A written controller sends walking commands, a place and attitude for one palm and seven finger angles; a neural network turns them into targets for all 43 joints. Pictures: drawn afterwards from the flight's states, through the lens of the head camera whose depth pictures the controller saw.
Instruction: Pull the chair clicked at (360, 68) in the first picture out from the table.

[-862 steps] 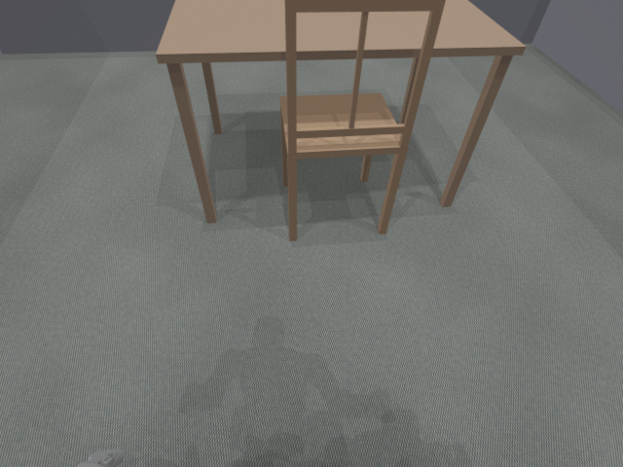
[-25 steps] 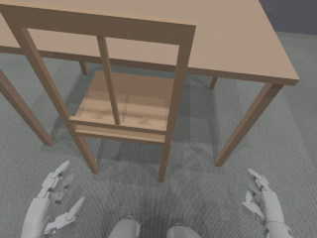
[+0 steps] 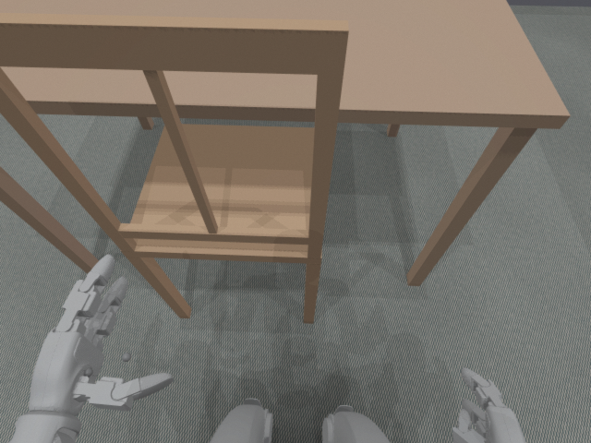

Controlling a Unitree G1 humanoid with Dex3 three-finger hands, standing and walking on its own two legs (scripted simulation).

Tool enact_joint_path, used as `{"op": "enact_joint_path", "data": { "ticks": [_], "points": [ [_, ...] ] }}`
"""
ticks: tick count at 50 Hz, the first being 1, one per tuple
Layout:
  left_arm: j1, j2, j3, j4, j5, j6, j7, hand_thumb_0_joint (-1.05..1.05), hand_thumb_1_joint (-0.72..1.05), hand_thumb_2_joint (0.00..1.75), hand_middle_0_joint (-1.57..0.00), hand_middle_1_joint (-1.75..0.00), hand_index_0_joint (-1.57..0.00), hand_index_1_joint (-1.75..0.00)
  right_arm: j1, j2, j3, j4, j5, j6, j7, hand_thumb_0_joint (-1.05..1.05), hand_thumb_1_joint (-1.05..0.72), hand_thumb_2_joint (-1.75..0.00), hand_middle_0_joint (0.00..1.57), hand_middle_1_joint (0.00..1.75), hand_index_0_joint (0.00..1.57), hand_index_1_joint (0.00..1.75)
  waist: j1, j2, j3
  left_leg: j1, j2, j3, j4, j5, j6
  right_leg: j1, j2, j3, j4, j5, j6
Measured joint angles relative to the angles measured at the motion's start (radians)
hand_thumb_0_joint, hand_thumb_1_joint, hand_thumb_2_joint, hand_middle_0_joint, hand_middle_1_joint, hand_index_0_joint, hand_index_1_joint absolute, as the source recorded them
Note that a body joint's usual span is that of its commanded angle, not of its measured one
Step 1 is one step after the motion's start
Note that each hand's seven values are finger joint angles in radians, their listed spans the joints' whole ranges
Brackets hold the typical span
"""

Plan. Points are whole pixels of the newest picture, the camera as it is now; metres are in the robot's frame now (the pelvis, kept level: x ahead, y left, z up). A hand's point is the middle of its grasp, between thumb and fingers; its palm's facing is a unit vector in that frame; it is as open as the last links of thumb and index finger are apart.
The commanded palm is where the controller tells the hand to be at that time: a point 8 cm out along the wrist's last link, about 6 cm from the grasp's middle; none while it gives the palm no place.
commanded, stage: raise the hand toward the chair's back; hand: left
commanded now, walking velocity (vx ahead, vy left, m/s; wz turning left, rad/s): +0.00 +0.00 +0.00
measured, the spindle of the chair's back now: (190, 170) +0.49 +0.18 +0.04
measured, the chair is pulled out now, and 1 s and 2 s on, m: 0.00 0.00 0.00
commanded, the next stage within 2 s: aim the fingers beside a spindle in 1.10 s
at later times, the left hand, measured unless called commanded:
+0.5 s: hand (84, 351) +0.22 +0.25 +0.04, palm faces -0.01 -1.00 -0.03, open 16.9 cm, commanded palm +0.21 +0.31 +0.05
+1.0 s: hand (83, 330) +0.25 +0.26 +0.05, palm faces -0.01 -1.00 -0.06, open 16.9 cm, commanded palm +0.22 +0.31 +0.05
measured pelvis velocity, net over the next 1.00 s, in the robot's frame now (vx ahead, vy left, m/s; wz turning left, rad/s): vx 0.00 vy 0.05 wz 0.00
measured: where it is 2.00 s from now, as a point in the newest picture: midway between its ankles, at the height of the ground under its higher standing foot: outside the picture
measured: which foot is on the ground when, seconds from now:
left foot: down 0.00-1.00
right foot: down 0.00-1.00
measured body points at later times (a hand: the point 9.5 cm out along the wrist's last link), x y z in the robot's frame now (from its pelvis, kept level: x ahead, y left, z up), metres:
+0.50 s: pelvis -0.01 +0.05 +0.01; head +0.06 +0.07 +0.45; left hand +0.22 +0.31 +0.05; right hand +0.19 -0.17 -0.06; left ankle +0.02 +0.11 -0.65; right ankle +0.01 -0.05 -0.65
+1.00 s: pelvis +0.00 +0.05 +0.01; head +0.08 +0.07 +0.45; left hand +0.24 +0.31 +0.05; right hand +0.17 -0.19 -0.07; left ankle +0.02 +0.11 -0.65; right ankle +0.01 -0.05 -0.65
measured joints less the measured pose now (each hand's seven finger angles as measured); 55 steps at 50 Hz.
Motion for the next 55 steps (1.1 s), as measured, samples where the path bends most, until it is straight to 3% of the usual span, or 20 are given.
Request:
{"op": "enact_joint_path", "data": {
  "ticks": [5,14,20,23,30,38,47,55],
  "points": [
    [-0.019,0.006,-0.042,0.01,-0.007,0.021,-0.024,0.0,-0.18,0.44,-0.09,-0.12,-0.09,-0.13,-0.03,-0.017,-0.004,-0.014,0.005,-0.014,-0.008,0.01,-0.9,-0.9,0.2,0.3,0.2,0.3,0.001,-0.001,0.011,-0.029,-0.002,0.004,0.038,-0.011,0.019,-0.022,-0.002,0.0,0.023,-0.001,-0.002],
    [-0.015,0.012,-0.066,-0.076,0.03,0.028,0.078,0.0,-0.39,0.35,-0.07,-0.09,-0.07,-0.1,-0.05,0.027,0.033,-0.061,-0.007,-0.006,0.003,0.01,-0.9,-0.9,0.2,0.3,0.2,0.3,0.009,0.008,-0.016,0.013,-0.016,0.002,0.01,0.001,0.046,0.033,-0.015,0.001,-0.022,0.016,0.026],
    [-0.053,0.033,-0.074,-0.027,0.029,0.094,0.047,-0.01,-0.46,0.32,-0.06,-0.08,-0.06,-0.08,-0.052,0.029,0.073,-0.1,-0.004,0.013,0.006,0.01,-0.9,-0.9,0.2,0.3,0.2,0.3,0.017,0.013,-0.011,0.013,-0.022,0.001,0.01,0.006,0.06,0.04,-0.02,0.0,-0.032,0.025,0.041],
    [-0.049,0.038,-0.072,-0.042,0.025,0.108,0.047,-0.01,-0.48,0.31,-0.06,-0.08,-0.06,-0.08,-0.039,0.028,0.08,-0.107,-0.006,0.014,0.004,0.01,-0.9,-0.9,0.21,0.3,0.2,0.3,0.018,0.009,-0.005,0.022,-0.023,0.0,0.004,0.009,0.064,0.052,-0.021,0.0,-0.044,0.03,0.046],
    [-0.073,0.056,-0.046,-0.059,0.029,0.078,0.064,-0.01,-0.5,0.3,-0.06,-0.08,-0.06,-0.08,-0.011,0.01,0.079,-0.09,-0.013,0.019,0.008,0.01,-0.9,-0.9,0.21,0.3,0.2,0.3,0.012,0.007,-0.002,0.025,-0.029,-0.004,0.0,0.009,0.069,0.062,-0.026,-0.004,-0.057,0.032,0.056],
    [-0.085,0.067,-0.039,-0.032,0.014,0.139,0.036,-0.01,-0.5,0.3,-0.06,-0.08,-0.06,-0.08,0.009,-0.004,0.066,-0.084,-0.004,0.028,0.011,0.01,-0.9,-0.9,0.21,0.3,0.2,0.3,-0.004,0.014,0.001,0.039,-0.027,0.005,-0.023,0.012,0.074,0.073,-0.024,0.008,-0.081,0.04,0.064],
    [-0.078,0.059,-0.034,-0.045,0.024,0.083,0.067,-0.01,-0.5,0.3,-0.06,-0.08,-0.06,-0.08,0.011,-0.004,0.056,-0.08,-0.013,0.025,0.024,0.01,-0.9,-0.9,0.2,0.3,0.2,0.3,-0.004,0.011,-0.006,0.033,-0.027,0.003,-0.02,0.007,0.069,0.065,-0.023,0.006,-0.074,0.033,0.058],
    [-0.073,0.054,-0.048,-0.039,0.019,0.113,0.048,-0.01,-0.5,0.3,-0.06,-0.08,-0.06,-0.08,-0.008,0.003,0.062,-0.087,-0.007,0.03,0.019,0.01,-0.9,-0.9,0.2,0.3,0.2,0.3,0.002,0.017,-0.005,0.035,-0.021,-0.004,-0.018,0.005,0.061,0.066,-0.017,-0.001,-0.071,0.029,0.046]
  ]
}}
